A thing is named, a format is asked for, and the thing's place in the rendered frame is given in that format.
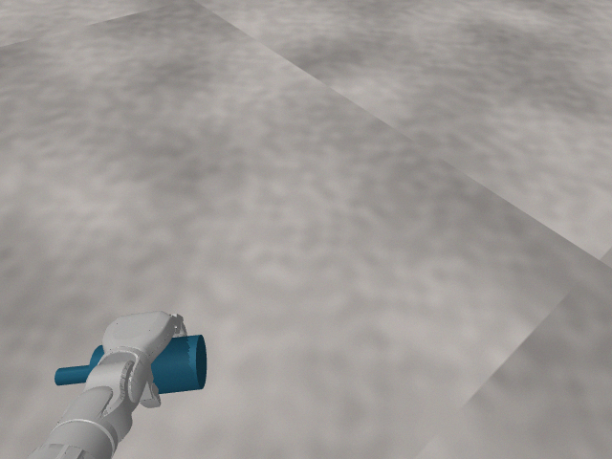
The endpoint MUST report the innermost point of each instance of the bottle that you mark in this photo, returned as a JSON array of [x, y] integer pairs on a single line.
[[182, 366]]

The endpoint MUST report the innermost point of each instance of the left robot hand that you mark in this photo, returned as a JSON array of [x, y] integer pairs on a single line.
[[150, 333]]

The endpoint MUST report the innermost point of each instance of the left robot arm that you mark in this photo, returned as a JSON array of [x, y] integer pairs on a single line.
[[97, 419]]

